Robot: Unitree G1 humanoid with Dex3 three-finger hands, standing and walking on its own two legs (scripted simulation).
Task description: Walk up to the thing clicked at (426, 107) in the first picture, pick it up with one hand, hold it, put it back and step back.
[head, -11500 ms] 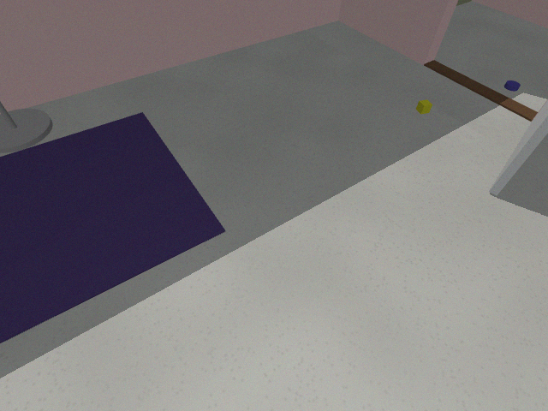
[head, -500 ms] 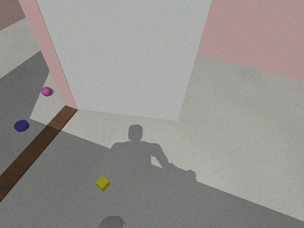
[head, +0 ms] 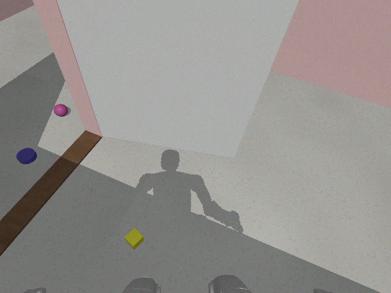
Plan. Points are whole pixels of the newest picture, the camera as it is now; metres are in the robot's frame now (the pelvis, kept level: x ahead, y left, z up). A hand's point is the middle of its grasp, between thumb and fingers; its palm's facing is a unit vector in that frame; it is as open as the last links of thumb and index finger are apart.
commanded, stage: walk up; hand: left
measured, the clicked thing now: (134, 238) +0.41 +0.22 -0.72
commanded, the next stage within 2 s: stand in 1.54 s
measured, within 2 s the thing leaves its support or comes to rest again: neither
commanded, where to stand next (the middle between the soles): +0.04 -0.05 m, yaw +4 degrees
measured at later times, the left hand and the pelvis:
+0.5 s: hand out of the picture +0.03 +0.23 -0.14, palm faces +0.04 -0.92 -0.39, open 7.4 cm; pelvis -0.02 -0.04 -0.01, yaw +4 degrees
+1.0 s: hand out of the picture +0.13 +0.23 -0.15, palm faces +0.01 -0.93 -0.38, open 7.4 cm; pelvis +0.01 -0.03 -0.01, yaw +4 degrees
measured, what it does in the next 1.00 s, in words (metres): steps on the spot: right foot, then left foot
